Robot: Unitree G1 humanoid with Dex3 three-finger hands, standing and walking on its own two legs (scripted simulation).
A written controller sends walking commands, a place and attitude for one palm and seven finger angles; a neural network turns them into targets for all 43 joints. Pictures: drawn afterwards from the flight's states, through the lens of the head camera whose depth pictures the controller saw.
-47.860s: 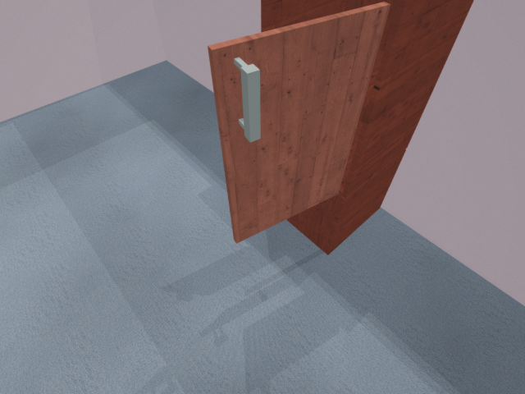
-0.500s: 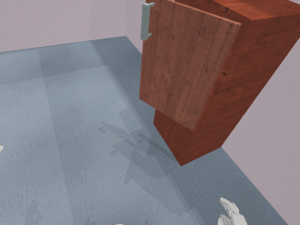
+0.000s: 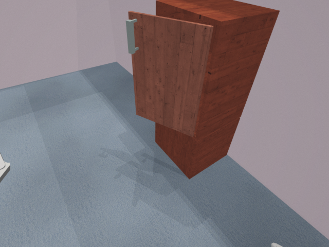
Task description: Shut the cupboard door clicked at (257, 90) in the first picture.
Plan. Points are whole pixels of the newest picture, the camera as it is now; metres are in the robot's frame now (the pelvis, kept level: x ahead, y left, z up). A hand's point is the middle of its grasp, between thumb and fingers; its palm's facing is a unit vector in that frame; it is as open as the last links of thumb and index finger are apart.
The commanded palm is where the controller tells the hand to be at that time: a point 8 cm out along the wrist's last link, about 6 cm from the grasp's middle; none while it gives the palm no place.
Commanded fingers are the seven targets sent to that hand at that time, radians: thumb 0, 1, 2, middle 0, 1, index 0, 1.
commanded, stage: stop stepping back and stand still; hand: left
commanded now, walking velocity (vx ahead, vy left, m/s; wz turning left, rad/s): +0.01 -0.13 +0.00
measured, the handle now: (133, 36) +0.95 +0.18 +0.17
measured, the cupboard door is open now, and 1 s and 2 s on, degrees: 25 25 25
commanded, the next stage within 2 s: let the arm hang, fingers relaxed in 0.62 s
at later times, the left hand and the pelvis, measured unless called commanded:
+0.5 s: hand (0, 181) +0.19 +0.31 +0.16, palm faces +0.54 -0.78 -0.32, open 7.4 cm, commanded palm +0.12 +0.33 +0.20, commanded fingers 0.00 0.90 0.90 -0.20 -0.30 -0.20 -0.30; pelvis -0.01 +0.03 +0.00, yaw +1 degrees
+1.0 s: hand out of the picture +0.04 +0.19 -0.14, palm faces +0.00 -0.98 -0.21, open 7.4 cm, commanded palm none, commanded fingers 0.00 0.90 0.90 -0.20 -0.30 -0.20 -0.30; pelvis -0.06 +0.01 +0.00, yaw +2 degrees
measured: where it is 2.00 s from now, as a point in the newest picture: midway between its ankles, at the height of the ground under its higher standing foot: outside the picture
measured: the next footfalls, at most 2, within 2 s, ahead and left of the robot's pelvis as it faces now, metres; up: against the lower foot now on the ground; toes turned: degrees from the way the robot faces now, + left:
left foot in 0.40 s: +0.06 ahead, +0.15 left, +0.00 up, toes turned +4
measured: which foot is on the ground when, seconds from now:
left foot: down 0.00-0.18, up 0.20-0.38, down 0.40-1.00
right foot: down 0.00-1.00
